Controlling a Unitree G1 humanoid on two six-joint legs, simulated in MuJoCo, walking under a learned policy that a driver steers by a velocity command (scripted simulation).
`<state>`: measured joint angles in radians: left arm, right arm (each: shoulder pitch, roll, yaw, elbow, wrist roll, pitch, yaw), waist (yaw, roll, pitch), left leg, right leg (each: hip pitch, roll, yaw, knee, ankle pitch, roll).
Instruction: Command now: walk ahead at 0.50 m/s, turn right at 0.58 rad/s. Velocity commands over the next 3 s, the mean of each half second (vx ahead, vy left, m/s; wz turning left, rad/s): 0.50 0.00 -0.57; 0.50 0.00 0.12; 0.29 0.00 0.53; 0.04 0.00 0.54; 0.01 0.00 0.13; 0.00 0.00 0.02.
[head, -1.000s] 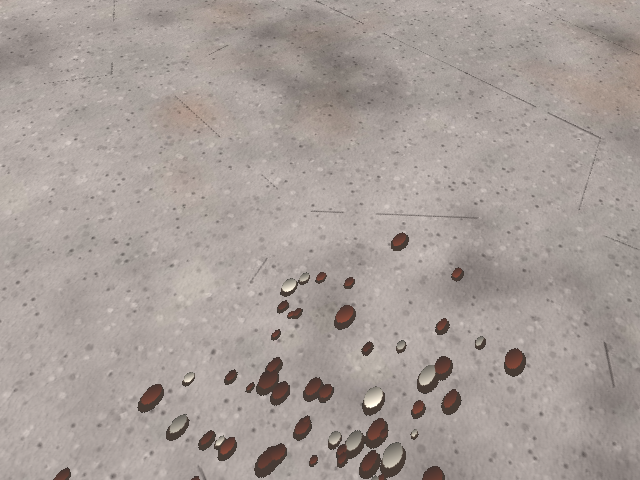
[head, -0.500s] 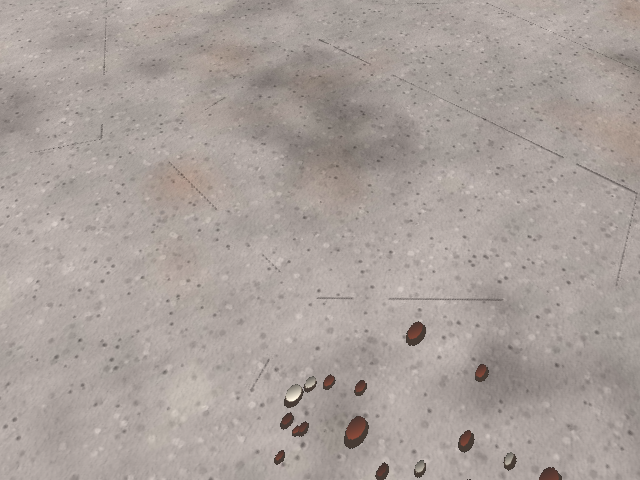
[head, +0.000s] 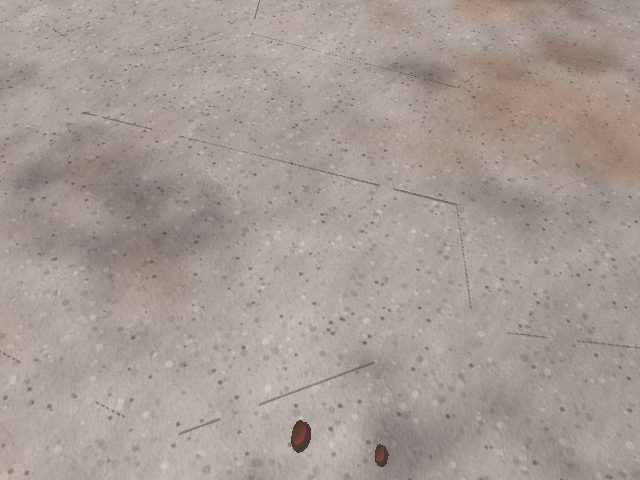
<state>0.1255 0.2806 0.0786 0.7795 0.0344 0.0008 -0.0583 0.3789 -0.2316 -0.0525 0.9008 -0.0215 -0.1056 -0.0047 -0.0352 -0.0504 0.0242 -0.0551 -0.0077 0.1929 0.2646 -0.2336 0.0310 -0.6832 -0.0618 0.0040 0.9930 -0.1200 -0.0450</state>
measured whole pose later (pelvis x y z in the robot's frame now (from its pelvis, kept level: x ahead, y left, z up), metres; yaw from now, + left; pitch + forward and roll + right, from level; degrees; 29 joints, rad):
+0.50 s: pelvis +0.26 -0.08 +0.00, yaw -17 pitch +1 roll +0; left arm 0.37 0.26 0.07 0.82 0.00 -0.05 -0.01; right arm 0.15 -0.26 -0.05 0.74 -0.05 -0.01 0.02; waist 0.04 0.04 0.04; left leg -0.67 0.14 -0.02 0.95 -0.16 -0.05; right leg -0.12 0.15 0.06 0.30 -0.19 -0.14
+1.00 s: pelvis +0.55 -0.10 +0.00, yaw -10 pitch +0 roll +0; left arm 0.19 0.26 0.02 0.75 0.05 -0.05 -0.01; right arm 0.36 -0.26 -0.06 0.85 0.00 -0.04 0.02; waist -0.02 -0.03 0.05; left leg -0.20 -0.14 -0.03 0.35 -0.16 0.12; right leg -0.55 -0.06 0.05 1.07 -0.29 0.01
